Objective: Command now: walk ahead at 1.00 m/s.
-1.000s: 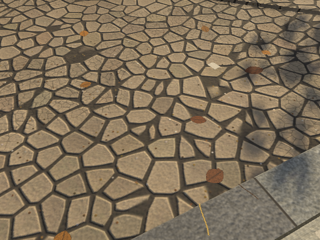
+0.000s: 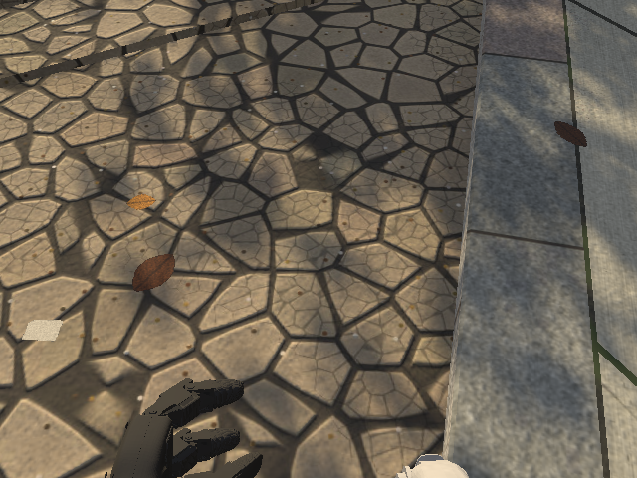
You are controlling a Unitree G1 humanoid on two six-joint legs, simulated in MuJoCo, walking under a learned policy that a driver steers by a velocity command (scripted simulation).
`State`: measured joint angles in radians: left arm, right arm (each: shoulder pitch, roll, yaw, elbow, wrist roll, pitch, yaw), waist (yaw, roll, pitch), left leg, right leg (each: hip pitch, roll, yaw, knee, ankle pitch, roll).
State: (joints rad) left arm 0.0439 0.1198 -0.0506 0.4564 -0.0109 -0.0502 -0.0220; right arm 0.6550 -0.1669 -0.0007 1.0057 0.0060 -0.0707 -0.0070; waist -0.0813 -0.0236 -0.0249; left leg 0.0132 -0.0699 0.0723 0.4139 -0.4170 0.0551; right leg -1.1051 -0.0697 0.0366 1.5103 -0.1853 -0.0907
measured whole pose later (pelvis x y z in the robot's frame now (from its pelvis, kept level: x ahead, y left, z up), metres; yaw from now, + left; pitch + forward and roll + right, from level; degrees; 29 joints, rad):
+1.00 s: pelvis +0.88 +0.24 -0.01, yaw +49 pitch +2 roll -3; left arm -0.03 0.25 0.05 0.55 -0.02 -0.15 -0.01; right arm 0.40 -0.30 -0.09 0.71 0.04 -0.05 -0.01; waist -0.07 0.04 0.02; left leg -0.12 -0.10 -0.30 0.95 -0.56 0.09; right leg -0.54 0.04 0.06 0.63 -0.11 0.05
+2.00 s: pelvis +1.23 +1.01 +0.01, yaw +101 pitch +0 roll -3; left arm 0.25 0.28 0.06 0.69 0.01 -0.11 -0.02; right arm 0.28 -0.29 -0.05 0.73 0.04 -0.06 0.00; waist 0.02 0.03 0.05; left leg -0.40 -0.03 -0.10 1.37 -0.36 0.08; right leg -0.34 0.05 0.01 0.57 -0.23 0.01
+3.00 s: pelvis +1.16 +1.42 +0.02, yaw +71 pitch +4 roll +2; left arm 0.22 0.33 0.09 0.60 -0.01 0.04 0.03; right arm -0.01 -0.31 -0.08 0.73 -0.01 -0.01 -0.02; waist 0.02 0.00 0.07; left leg -0.55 -0.03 -0.06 0.99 -0.39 -0.05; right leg -0.37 0.04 0.09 0.48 -0.17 -0.05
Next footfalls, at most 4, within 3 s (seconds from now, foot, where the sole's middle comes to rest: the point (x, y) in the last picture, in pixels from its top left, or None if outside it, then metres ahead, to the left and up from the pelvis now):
0.16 right None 0.32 -0.12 -0.75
0.56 left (210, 410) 0.67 0.21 -0.75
0.96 right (197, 256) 1.11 0.26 -0.75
1.46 left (14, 267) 1.11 0.74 -0.75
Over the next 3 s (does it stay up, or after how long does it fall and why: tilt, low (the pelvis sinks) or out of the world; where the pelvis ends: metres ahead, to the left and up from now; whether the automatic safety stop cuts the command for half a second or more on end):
stays up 1.16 1.42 0.02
